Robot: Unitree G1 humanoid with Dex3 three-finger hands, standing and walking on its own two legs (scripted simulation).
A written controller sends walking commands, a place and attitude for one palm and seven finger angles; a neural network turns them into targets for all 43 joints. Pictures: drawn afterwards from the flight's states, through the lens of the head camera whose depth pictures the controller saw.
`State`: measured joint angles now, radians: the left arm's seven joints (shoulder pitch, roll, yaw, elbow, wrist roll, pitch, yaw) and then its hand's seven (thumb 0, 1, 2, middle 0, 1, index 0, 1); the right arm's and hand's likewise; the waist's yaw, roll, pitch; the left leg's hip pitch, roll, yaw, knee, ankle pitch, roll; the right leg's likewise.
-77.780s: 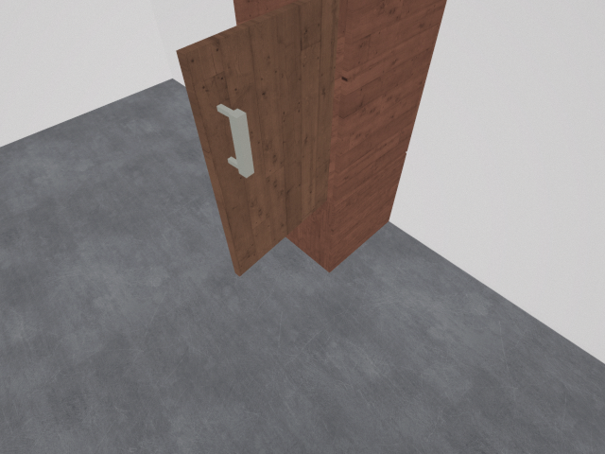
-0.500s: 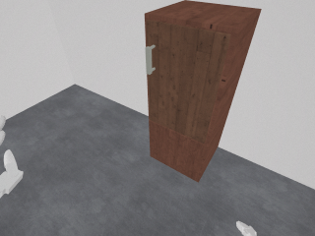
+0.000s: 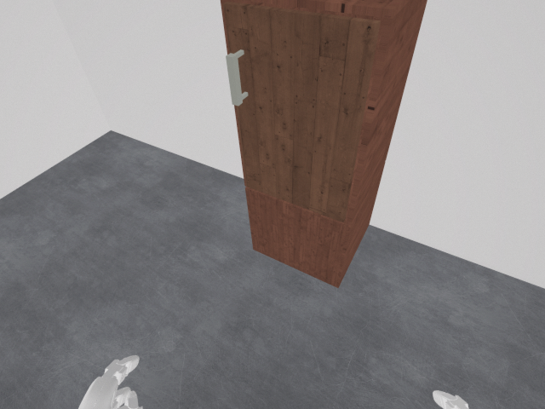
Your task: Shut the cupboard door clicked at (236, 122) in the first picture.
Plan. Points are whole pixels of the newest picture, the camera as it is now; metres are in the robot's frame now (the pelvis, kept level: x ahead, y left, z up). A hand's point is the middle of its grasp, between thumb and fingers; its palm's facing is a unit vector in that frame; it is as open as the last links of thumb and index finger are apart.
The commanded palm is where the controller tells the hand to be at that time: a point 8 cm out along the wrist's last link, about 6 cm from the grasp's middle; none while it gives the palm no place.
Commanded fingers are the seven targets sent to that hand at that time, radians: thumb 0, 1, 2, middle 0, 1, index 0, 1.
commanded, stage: let the arm hang, fingers relaxed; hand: left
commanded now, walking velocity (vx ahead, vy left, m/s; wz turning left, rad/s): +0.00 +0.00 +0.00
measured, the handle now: (238, 77) +0.88 +0.12 +0.10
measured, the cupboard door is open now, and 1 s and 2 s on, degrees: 0 0 0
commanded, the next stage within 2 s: look to check the result in 0.88 s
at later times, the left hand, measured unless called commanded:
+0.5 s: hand out of the picture -0.10 +0.18 -0.15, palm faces +0.05 -0.97 -0.22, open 7.3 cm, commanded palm none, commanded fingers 0.00 0.90 0.90 -0.20 -0.30 -0.20 -0.30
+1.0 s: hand out of the picture -0.05 +0.14 -0.16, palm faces +0.05 -0.99 -0.14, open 7.4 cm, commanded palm none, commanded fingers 0.00 0.90 0.90 -0.20 -0.30 -0.20 -0.30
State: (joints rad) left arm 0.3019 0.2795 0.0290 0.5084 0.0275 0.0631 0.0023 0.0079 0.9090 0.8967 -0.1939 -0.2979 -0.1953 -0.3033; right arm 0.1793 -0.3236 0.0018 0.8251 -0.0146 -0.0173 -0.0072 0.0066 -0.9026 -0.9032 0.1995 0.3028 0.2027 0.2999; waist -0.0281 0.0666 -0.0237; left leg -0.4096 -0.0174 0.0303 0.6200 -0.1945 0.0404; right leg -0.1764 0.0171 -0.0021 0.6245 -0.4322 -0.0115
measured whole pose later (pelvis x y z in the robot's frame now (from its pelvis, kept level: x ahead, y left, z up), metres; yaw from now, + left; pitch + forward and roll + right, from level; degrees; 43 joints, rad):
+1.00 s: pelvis +0.00 -0.01 +0.02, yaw +0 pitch -2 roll -1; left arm 0.38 0.10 0.01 1.14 0.02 0.01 0.03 0.00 0.91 0.90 -0.20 -0.30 -0.20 -0.30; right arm 0.34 -0.12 0.00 1.14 -0.02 0.03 -0.04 0.00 -0.91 -0.90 0.20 0.30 0.20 0.30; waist -0.02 0.00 0.02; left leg -0.29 -0.01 0.01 0.43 -0.09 0.02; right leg -0.07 0.03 -0.01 0.43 -0.33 -0.03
